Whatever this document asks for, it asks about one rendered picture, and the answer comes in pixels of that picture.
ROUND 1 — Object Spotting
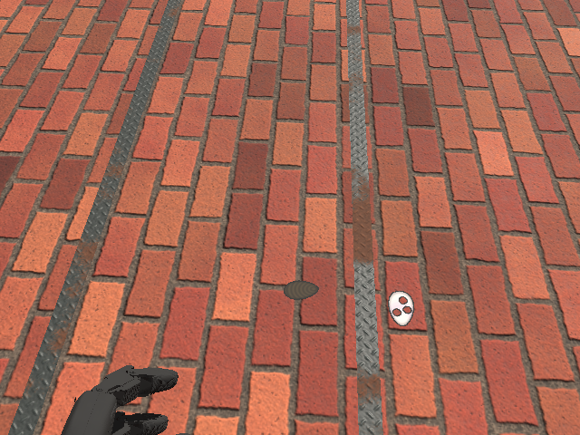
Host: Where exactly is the left robot hand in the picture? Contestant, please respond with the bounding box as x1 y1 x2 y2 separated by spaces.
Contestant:
61 365 190 435

